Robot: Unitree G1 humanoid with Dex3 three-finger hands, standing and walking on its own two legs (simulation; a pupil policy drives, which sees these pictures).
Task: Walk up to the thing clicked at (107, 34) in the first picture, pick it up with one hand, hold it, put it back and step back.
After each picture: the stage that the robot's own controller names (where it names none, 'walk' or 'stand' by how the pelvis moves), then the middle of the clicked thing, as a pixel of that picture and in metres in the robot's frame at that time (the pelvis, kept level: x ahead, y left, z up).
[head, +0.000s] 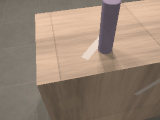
stand; (107, 28) +0.61 -0.08 +0.08
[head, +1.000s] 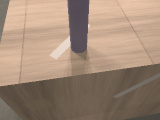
rise first; (78, 23) +0.54 +0.05 +0.11
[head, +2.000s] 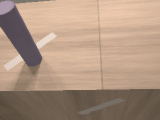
rise first; (21, 38) +0.47 +0.26 +0.11
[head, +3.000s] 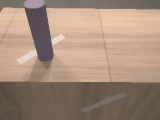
stand; (41, 33) +0.54 +0.19 +0.10
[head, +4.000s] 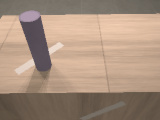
stand; (37, 44) +0.51 +0.20 +0.08
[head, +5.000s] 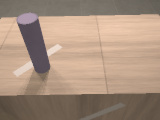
stand; (36, 46) +0.50 +0.21 +0.08
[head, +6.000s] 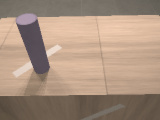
stand; (35, 47) +0.50 +0.21 +0.08
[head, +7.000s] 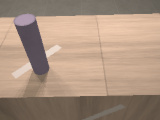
stand; (34, 48) +0.49 +0.21 +0.08
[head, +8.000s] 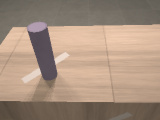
rise first; (44, 54) +0.49 +0.20 +0.08
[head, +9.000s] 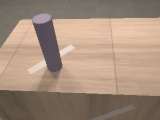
go down; (49, 45) +0.52 +0.19 +0.09
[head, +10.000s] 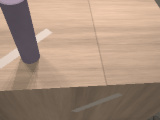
go down; (23, 32) +0.50 +0.18 +0.10
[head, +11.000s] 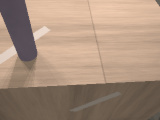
go down; (20, 28) +0.50 +0.18 +0.12
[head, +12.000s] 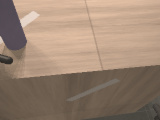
close in; (3, 13) +0.51 +0.20 +0.15
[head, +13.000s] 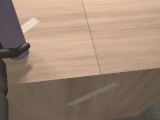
lift; (5, 23) +0.49 +0.19 +0.15
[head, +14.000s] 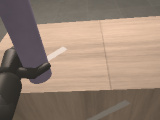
lift; (27, 40) +0.35 +0.16 +0.27
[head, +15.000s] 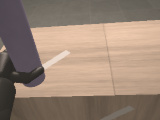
hold; (20, 44) +0.33 +0.17 +0.27
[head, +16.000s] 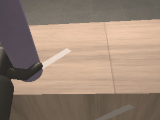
hold; (17, 40) +0.32 +0.18 +0.28
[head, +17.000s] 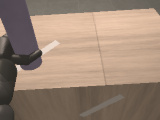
crouch; (19, 29) +0.41 +0.17 +0.24
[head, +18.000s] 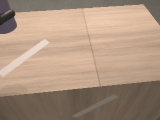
lower; out of the picture +0.50 +0.22 +0.31
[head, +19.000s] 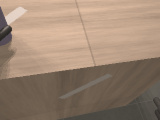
lower; out of the picture +0.54 +0.21 +0.16
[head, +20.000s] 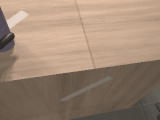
lower; out of the picture +0.52 +0.21 +0.16
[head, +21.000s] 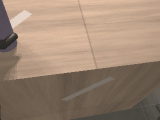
lower; out of the picture +0.52 +0.20 +0.16
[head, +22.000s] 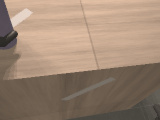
lower; out of the picture +0.52 +0.20 +0.16
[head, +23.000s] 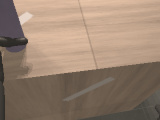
open; (3, 15) +0.51 +0.18 +0.15
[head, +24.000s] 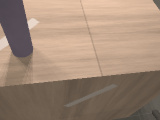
sink last; (14, 21) +0.50 +0.17 +0.14
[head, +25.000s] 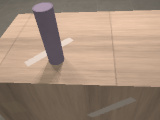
sink last; (50, 37) +0.52 +0.18 +0.13
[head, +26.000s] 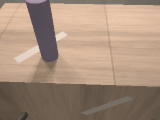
stand; (44, 31) +0.51 +0.17 +0.13
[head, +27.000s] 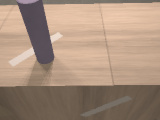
stand; (38, 33) +0.50 +0.18 +0.15
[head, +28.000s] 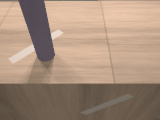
stand; (39, 29) +0.50 +0.17 +0.15
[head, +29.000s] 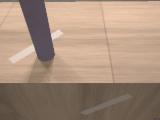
stand; (39, 29) +0.50 +0.17 +0.15
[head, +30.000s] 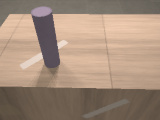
stand; (47, 40) +0.52 +0.17 +0.10
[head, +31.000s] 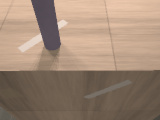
walk; (47, 21) +0.55 +0.15 +0.10
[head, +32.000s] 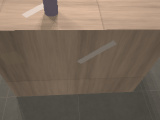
walk; out of the picture +0.77 +0.19 +0.09
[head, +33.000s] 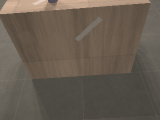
stand; out of the picture +1.10 +0.29 +0.10
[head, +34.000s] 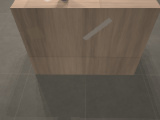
stand; out of the picture +1.13 +0.17 +0.08
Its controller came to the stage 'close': yes
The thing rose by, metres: 0.22
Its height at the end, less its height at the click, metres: +0.00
